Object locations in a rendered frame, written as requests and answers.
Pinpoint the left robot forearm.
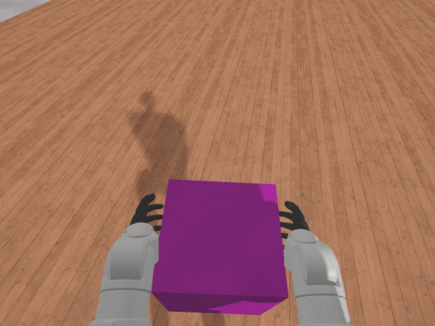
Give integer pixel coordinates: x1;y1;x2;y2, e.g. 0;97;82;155
89;223;158;326

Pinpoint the left robot hand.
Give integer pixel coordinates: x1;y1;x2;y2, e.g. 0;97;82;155
130;194;164;241

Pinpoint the carton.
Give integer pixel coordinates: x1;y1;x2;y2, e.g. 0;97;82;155
151;179;289;315

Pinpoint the right robot forearm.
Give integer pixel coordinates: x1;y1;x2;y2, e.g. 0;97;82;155
284;229;353;326

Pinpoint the right robot hand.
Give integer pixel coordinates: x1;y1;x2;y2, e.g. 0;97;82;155
279;201;310;250

